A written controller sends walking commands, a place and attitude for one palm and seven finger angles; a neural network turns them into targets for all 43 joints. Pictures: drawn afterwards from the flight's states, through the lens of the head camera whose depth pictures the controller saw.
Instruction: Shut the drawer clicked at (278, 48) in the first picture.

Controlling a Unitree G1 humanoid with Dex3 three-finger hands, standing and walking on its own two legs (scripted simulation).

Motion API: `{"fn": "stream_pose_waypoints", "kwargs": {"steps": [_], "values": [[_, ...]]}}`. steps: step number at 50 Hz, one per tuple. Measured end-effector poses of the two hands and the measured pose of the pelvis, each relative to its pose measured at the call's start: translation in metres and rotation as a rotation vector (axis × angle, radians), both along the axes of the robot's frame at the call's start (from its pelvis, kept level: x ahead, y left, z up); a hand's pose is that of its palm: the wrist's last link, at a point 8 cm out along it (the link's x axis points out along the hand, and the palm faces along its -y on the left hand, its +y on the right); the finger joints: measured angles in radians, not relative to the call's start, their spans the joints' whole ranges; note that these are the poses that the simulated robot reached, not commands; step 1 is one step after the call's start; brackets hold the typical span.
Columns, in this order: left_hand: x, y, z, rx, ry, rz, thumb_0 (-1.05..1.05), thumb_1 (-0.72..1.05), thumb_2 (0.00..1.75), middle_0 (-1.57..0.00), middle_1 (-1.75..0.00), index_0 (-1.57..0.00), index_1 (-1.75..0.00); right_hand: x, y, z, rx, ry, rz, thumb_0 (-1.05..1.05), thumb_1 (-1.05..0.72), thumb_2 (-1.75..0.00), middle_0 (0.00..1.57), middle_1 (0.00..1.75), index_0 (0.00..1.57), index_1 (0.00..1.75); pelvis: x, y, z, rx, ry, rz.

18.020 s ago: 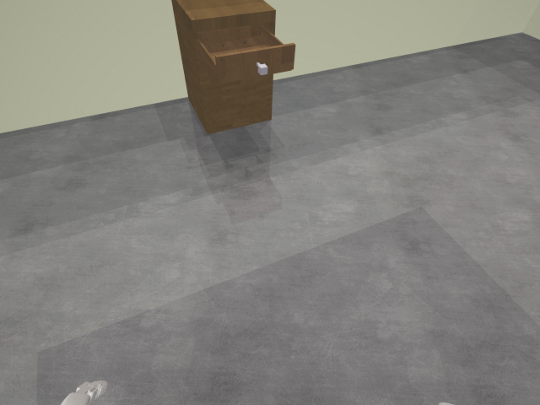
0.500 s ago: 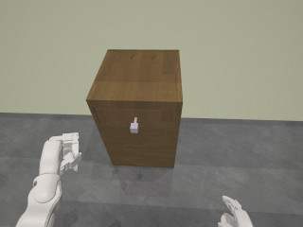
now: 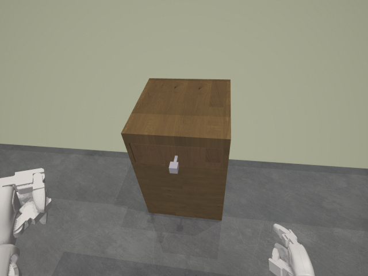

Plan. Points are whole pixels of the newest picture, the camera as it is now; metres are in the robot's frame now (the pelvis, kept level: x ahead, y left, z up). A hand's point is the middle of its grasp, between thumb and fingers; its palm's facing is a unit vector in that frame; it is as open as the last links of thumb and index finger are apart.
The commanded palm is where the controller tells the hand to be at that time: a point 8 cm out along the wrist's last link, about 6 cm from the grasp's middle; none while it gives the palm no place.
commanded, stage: draw the hand back to the body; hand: left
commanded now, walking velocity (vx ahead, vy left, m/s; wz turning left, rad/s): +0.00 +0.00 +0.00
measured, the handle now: (174, 163) +0.60 +0.14 -0.23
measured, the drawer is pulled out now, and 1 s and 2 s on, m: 0.00 0.00 0.00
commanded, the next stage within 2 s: step back with the hand held close in 0.02 s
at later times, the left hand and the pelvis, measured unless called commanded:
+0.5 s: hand (60, 214) +0.17 +0.23 +0.14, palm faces +0.24 -0.83 -0.50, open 3.3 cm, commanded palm +0.11 +0.28 +0.18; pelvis -0.02 +0.01 +0.00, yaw -2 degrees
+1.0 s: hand (2, 255) +0.10 +0.26 +0.17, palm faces +0.37 -0.80 -0.46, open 3.3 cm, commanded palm +0.03 +0.31 +0.18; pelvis -0.09 +0.03 -0.01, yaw +2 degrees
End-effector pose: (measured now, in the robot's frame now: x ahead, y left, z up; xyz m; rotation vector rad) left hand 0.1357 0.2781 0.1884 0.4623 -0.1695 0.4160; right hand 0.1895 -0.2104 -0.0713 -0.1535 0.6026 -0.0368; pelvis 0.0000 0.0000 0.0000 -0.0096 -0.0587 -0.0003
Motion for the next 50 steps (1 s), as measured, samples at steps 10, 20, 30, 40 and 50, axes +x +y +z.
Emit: {"fn": "stream_pose_waypoints", "kwargs": {"steps": [10, 20, 30, 40, 50], "values": [[0.003, -0.018, -0.002, 0.012, 0.010, -0.053, 0.02, 0.89, 0.90, -1.40, -1.60, -1.40, -1.60, -0.028, -0.020, -0.005, -0.033, 0.033, -0.032, 0.01, -0.90, -0.90, 0.20, 0.30, 0.20, 0.29, -0.003, -0.010, 0.000, -0.002, -0.002, -0.008], [0.019, -0.006, -0.013, 0.069, 0.082, -0.098, 0.01, 0.89, 0.90, -1.40, -1.60, -1.40, -1.60, -0.062, -0.042, -0.013, -0.050, 0.148, -0.164, 0.01, -0.90, -0.90, 0.20, 0.30, 0.20, 0.29, -0.016, 0.002, 0.003, 0.004, 0.066, -0.032], [-0.016, 0.006, 0.002, 0.135, 0.033, -0.140, 0.02, 0.89, 0.90, -1.40, -1.60, -1.40, -1.60, -0.078, -0.028, -0.006, -0.105, 0.163, -0.154, 0.01, -0.90, -0.90, 0.20, 0.30, 0.19, 0.29, -0.036, 0.014, 0.001, 0.003, 0.071, -0.016], [-0.055, 0.026, -0.008, 0.089, -0.013, -0.065, 0.02, 0.89, 0.90, -1.40, -1.60, -1.40, -1.60, -0.083, 0.004, 0.003, -0.061, 0.054, -0.095, 0.01, -0.90, -0.90, 0.20, 0.30, 0.20, 0.29, -0.068, 0.025, -0.003, -0.008, 0.057, -0.018], [-0.077, 0.026, -0.005, 0.129, -0.092, -0.117, 0.02, 0.89, 0.90, -1.40, -1.60, -1.40, -1.60, -0.125, 0.006, -0.001, -0.139, 0.123, -0.050, 0.01, -0.90, -0.90, 0.21, 0.30, 0.20, 0.30, -0.094, 0.026, -0.009, -0.017, 0.057, 0.028]]}}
